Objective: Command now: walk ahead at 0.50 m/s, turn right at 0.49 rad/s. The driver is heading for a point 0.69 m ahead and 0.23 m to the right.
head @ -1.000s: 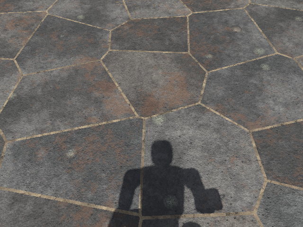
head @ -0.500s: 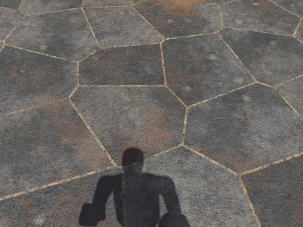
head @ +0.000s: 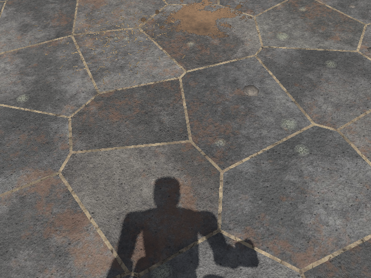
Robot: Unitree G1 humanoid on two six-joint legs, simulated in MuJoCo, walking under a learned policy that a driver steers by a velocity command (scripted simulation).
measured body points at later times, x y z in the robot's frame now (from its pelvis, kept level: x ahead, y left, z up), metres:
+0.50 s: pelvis +0.26 +0.04 +0.00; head +0.29 +0.04 +0.45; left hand +0.48 +0.25 -0.12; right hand +0.20 -0.23 -0.12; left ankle +0.25 +0.14 -0.75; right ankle +0.30 -0.12 -0.67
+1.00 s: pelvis +0.48 -0.11 +0.00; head +0.50 -0.15 +0.45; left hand +0.67 +0.10 -0.12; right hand +0.46 -0.41 -0.12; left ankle +0.66 -0.01 -0.67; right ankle +0.44 -0.14 -0.75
